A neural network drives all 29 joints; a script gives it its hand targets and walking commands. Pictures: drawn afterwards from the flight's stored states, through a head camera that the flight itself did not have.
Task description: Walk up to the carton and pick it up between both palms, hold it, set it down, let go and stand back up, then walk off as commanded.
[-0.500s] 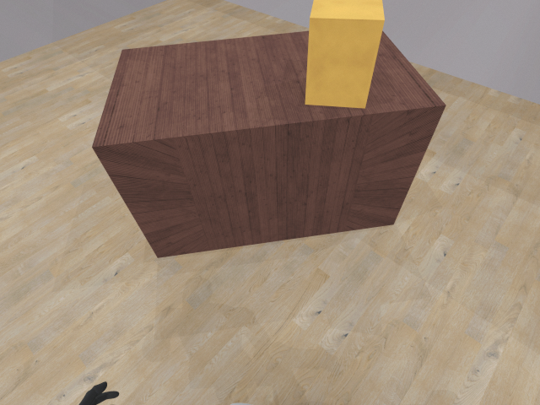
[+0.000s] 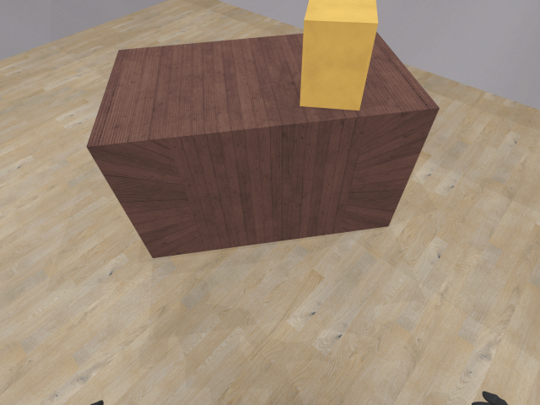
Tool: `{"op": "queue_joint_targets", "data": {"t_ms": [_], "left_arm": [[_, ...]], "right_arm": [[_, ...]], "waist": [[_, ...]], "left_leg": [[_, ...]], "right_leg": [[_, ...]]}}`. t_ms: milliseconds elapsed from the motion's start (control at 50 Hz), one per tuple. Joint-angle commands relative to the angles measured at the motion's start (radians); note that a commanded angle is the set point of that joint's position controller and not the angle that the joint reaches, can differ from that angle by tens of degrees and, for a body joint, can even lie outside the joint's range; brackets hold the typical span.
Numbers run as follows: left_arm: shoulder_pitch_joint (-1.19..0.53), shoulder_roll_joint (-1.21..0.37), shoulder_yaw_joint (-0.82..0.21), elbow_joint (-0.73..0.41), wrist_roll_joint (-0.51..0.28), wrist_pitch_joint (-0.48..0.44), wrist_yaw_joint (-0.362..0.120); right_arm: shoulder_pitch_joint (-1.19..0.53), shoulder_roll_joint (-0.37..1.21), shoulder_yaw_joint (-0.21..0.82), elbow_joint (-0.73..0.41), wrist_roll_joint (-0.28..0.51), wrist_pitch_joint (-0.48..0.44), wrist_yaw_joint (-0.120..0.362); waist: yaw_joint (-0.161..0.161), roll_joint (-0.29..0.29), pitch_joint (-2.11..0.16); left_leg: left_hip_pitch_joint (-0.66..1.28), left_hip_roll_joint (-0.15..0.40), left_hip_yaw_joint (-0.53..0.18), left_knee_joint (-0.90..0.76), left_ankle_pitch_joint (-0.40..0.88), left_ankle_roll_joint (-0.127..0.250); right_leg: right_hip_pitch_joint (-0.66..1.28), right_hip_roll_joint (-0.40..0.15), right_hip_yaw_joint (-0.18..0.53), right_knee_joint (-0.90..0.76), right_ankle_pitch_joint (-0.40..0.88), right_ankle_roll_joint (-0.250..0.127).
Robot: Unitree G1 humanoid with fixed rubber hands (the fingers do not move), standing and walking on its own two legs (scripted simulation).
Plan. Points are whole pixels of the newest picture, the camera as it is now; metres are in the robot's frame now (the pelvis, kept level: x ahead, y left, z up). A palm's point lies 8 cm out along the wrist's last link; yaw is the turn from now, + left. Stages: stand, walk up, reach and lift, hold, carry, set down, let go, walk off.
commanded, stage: stand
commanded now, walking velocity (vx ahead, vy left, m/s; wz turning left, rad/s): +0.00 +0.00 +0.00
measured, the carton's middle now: (335, 55) +1.05 -0.17 -0.01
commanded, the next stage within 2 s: none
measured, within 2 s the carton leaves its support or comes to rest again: neither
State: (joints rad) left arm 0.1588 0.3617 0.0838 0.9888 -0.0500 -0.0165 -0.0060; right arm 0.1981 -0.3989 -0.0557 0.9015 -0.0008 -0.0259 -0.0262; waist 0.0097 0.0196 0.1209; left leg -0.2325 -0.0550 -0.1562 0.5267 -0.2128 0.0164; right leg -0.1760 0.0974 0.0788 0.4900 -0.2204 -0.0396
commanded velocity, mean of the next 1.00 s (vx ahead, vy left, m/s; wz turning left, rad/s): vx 0.00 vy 0.00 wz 0.00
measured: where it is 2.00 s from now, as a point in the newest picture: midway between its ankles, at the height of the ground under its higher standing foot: outside the picture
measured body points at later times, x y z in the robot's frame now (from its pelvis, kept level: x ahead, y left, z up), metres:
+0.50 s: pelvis +0.01 +0.00 +0.00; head +0.02 +0.00 +0.45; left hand +0.11 +0.32 -0.11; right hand +0.10 -0.32 -0.11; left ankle +0.06 +0.12 -0.73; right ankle +0.03 -0.10 -0.74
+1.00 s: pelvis +0.01 +0.00 +0.00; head +0.02 +0.00 +0.45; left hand +0.11 +0.32 -0.11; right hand +0.10 -0.32 -0.11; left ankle +0.06 +0.12 -0.73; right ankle +0.03 -0.10 -0.74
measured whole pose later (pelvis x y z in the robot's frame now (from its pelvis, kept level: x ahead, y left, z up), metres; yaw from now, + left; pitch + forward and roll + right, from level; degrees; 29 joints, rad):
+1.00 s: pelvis +0.01 +0.00 +0.00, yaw +0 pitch -4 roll -1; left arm 0.13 0.36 0.08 1.01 -0.05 -0.02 0.00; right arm 0.17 -0.40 -0.06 0.97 0.00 -0.03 -0.02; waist 0.00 0.02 0.09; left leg -0.23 -0.06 -0.15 0.51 -0.21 0.01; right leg -0.18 0.10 0.08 0.48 -0.23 -0.04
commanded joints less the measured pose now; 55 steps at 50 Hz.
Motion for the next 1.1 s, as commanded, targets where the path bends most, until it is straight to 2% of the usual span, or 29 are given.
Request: {"op": "queue_joint_targets", "data": {"t_ms": [0,20,40,60,140,180,220,260,280,340,440,580,600,640,660,700,740,760,780,800,840,880,920,940,960,980,1020,1040,1080], "left_arm": [[-0.124,0.199,-0.015,-0.037,0.073,-0.019,0.007],[-0.106,0.198,-0.019,-0.031,0.073,-0.024,0.011],[-0.121,0.195,-0.023,-0.036,0.068,-0.022,0.011],[-0.094,0.188,-0.02,-0.028,0.064,-0.024,0.01],[-0.096,0.186,-0.022,-0.022,0.064,-0.025,0.013],[-0.08,0.206,-0.018,-0.018,0.068,-0.026,0.017],[-0.108,0.177,-0.025,-0.019,0.062,-0.023,0.015],[-0.096,0.182,-0.023,-0.006,0.062,-0.023,0.008],[-0.121,0.171,-0.023,-0.025,0.068,-0.021,0.009],[-0.146,0.176,-0.016,-0.023,0.071,-0.015,0.008],[-0.13,0.197,-0.013,-0.021,0.068,-0.02,0.009],[-0.113,0.207,-0.019,-0.007,0.058,-0.02,0.007],[-0.112,0.203,-0.016,-0.007,0.065,-0.016,0.015],[-0.109,0.195,-0.022,-0.005,0.07,-0.022,0.016],[-0.107,0.189,-0.018,-0.004,0.064,-0.022,0.012],[-0.108,0.17,-0.017,-0.008,0.066,-0.02,0.012],[-0.128,0.193,-0.013,-0.008,0.062,-0.021,0.01],[-0.116,0.195,-0.018,-0.007,0.062,-0.017,0.009],[-0.102,0.192,-0.016,0.003,0.067,-0.017,0.011],[-0.117,0.201,-0.018,-0.014,0.068,-0.021,0.01],[-0.127,0.188,-0.02,-0.009,0.066,-0.02,0.009],[-0.124,0.18,-0.02,-0.013,0.068,-0.024,0.011],[-0.116,0.168,-0.024,-0.009,0.069,-0.024,0.007],[-0.135,0.188,-0.021,-0.012,0.072,-0.025,0.011],[-0.094,0.204,-0.013,0.002,0.067,-0.018,0.011],[-0.122,0.19,-0.022,-0.003,0.071,-0.02,0.011],[-0.121,0.176,-0.022,-0.006,0.058,-0.024,0.012],[-0.116,0.171,-0.023,-0.011,0.057,-0.023,0.009],[-0.117,0.192,-0.014,-0.001,0.068,-0.017,0.011]], "right_arm": [[-0.089,-0.149,-0.004,-0.013,-0.011,-0.008,0.019],[-0.083,-0.169,-0.01,-0.01,-0.008,-0.011,0.02],[-0.069,-0.154,-0.001,-0.003,-0.005,-0.007,0.018],[-0.074,-0.173,-0.005,0.008,-0.012,-0.01,0.019],[-0.09,-0.184,-0.002,0.019,-0.01,-0.012,0.014],[-0.072,-0.192,-0.007,0.021,-0.015,-0.013,0.007],[-0.091,-0.167,0.002,0.019,-0.006,-0.015,0.007],[-0.094,-0.164,0.006,0.031,-0.009,-0.011,0.01],[-0.112,-0.188,-0.003,0.011,-0.013,-0.012,0.012],[-0.11,-0.16,-0.001,0.031,-0.009,-0.014,0.009],[-0.111,-0.158,0.005,0.031,-0.014,-0.01,0.014],[-0.11,-0.169,0.01,0.029,-0.005,-0.014,0.013],[-0.111,-0.175,0.003,0.037,-0.002,-0.01,0.011],[-0.12,-0.176,0.006,0.039,-0.006,-0.008,0.015],[-0.106,-0.178,-0.002,0.032,-0.007,-0.009,0.012],[-0.122,-0.183,0.004,0.042,-0.007,-0.008,0.013],[-0.125,-0.171,0.008,0.044,-0.007,-0.008,0.013],[-0.111,-0.177,0.005,0.043,-0.008,-0.007,0.015],[-0.106,-0.181,0.004,0.042,-0.012,-0.009,0.015],[-0.113,-0.168,0.011,0.041,-0.008,-0.01,0.017],[-0.115,-0.155,0.012,0.036,-0.011,-0.007,0.012],[-0.132,-0.188,0.002,0.029,-0.01,-0.01,0.016],[-0.121,-0.177,0.006,0.04,-0.013,-0.012,0.014],[-0.123,-0.168,0.009,0.028,-0.015,-0.008,0.017],[-0.125,-0.186,0.005,0.034,-0.005,-0.009,0.016],[-0.125,-0.179,0.005,0.035,-0.006,-0.004,0.016],[-0.129,-0.17,0.005,0.039,-0.009,-0.008,0.011],[-0.128,-0.168,0.008,0.043,-0.008,-0.013,0.01],[-0.149,-0.174,0.005,0.039,-0.005,-0.007,0.014]], "waist": [[-0.026,0.02,-0.116],[-0.024,0.021,-0.133],[-0.027,-0.045,-0.128],[-0.019,0.006,-0.148],[-0.013,-0.058,-0.166],[-0.01,0.032,-0.199],[-0.017,0.025,-0.194],[-0.006,-0.028,-0.18],[-0.012,0.024,-0.179],[-0.021,0.003,-0.131],[-0.016,0.014,-0.153],[-0.017,0.025,-0.183],[-0.019,-0.011,-0.179],[-0.015,0.027,-0.175],[-0.016,-0.025,-0.163],[-0.001,-0.014,-0.161],[-0.014,0.041,-0.148],[-0.016,0.007,-0.15],[-0.014,0.017,-0.154],[-0.018,0.04,-0.139],[-0.019,-0.037,-0.141],[-0.016,0.039,-0.154],[-0.004,-0.013,-0.173],[-0.024,0.004,-0.151],[-0.006,-0.003,-0.164],[-0.021,-0.013,-0.166],[-0.004,0.033,-0.175],[-0.001,-0.001,-0.16],[-0.001,0.003,-0.177]], "left_leg": [[0.085,0.1,-0.097,-0.16,-0.054,0.035],[0.091,0.107,-0.108,-0.165,-0.009,0.031],[0.079,0.103,-0.105,-0.152,0.016,0.028],[0.103,0.104,-0.102,-0.161,0.045,0.024],[0.094,0.114,-0.104,-0.147,0.108,0.029],[0.119,0.122,-0.104,-0.157,0.148,0.033],[0.096,0.138,-0.124,-0.177,0.1,0.033],[0.067,0.133,-0.127,-0.19,0.027,0.037],[0.062,0.134,-0.132,-0.184,0.016,0.039],[0.05,0.123,-0.118,-0.203,-0.072,0.031],[0.063,0.124,-0.122,-0.207,-0.049,0.043],[0.102,0.135,-0.101,-0.183,0.146,0.028],[0.102,0.126,-0.108,-0.176,0.114,0.029],[0.088,0.127,-0.113,-0.181,0.061,0.037],[0.068,0.136,-0.128,-0.205,0.035,0.031],[0.067,0.131,-0.121,-0.2,-0.022,0.038],[0.082,0.119,-0.101,-0.191,0.01,0.03],[0.065,0.132,-0.121,-0.201,-0.005,0.035],[0.071,0.127,-0.122,-0.208,-0.045,0.037],[0.06,0.127,-0.114,-0.205,-0.033,0.036],[0.054,0.129,-0.126,-0.204,-0.037,0.041],[0.08,0.129,-0.11,-0.195,0.021,0.034],[0.074,0.136,-0.123,-0.195,-0.007,0.037],[0.066,0.131,-0.118,-0.218,0.002,0.034],[0.092,0.124,-0.11,-0.198,0.006,0.033],[0.081,0.127,-0.112,-0.201,0.018,0.033],[0.069,0.134,-0.119,-0.219,0.055,0.029],[0.068,0.133,-0.131,-0.204,0.027,0.032],[0.073,0.12,-0.115,-0.2,0.014,0.028]], "right_leg": [[-0.041,-0.181,0.197,-0.217,-0.149,-0.034],[-0.022,-0.2,0.216,-0.224,-0.113,-0.027],[-0.014,-0.193,0.201,-0.205,-0.067,-0.035],[-0.013,-0.194,0.205,-0.199,-0.045,-0.024],[0.042,-0.194,0.181,-0.175,0.134,-0.018],[0.072,-0.195,0.181,-0.165,0.127,-0.019],[0.053,-0.172,0.154,-0.146,0.077,-0.021],[0.06,-0.151,0.139,-0.14,0.029,-0.022],[0.048,-0.168,0.154,-0.159,0.031,-0.018],[0.011,-0.164,0.164,-0.188,-0.061,-0.031],[0.026,-0.164,0.175,-0.185,-0.045,-0.032],[0.056,-0.177,0.161,-0.165,0.092,-0.01],[0.046,-0.173,0.154,-0.164,0.091,-0.018],[0.042,-0.175,0.166,-0.171,0.064,-0.018],[0.042,-0.171,0.152,-0.172,0.04,-0.016],[0.031,-0.164,0.158,-0.182,0.008,-0.021],[-0.003,-0.174,0.182,-0.19,-0.032,-0.025],[0.008,-0.166,0.163,-0.181,-0.021,-0.02],[0.015,-0.168,0.169,-0.184,-0.044,-0.025],[0.017,-0.178,0.171,-0.194,-0.064,-0.023],[0.013,-0.169,0.171,-0.199,-0.062,-0.023],[0.02,-0.171,0.168,-0.191,-0.027,-0.018],[0.03,-0.159,0.146,-0.176,-0.002,-0.015],[0.027,-0.168,0.156,-0.174,0.006,-0.014],[0.018,-0.167,0.171,-0.182,0.0,-0.02],[0.033,-0.171,0.157,-0.189,0.003,-0.014],[0.051,-0.167,0.158,-0.158,0.039,-0.017],[0.038,-0.155,0.153,-0.168,0.012,-0.017],[0.05,-0.149,0.144,-0.166,0.035,-0.016]]}}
